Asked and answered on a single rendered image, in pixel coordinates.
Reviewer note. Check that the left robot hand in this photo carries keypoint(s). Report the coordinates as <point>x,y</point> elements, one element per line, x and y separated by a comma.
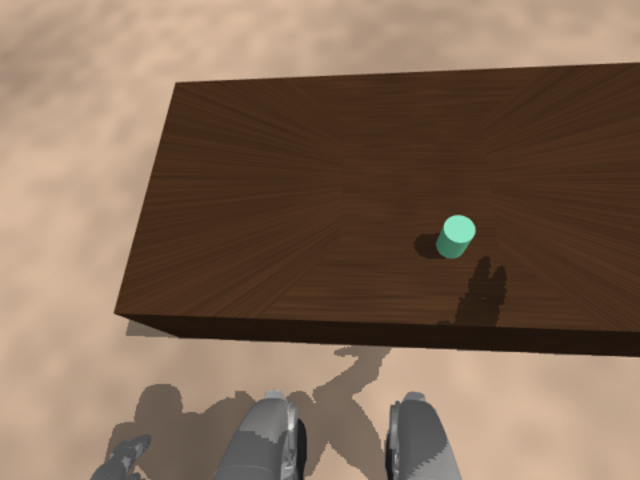
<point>122,459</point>

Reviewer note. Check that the can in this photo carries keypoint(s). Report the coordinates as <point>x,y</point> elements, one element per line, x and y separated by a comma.
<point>455,236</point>

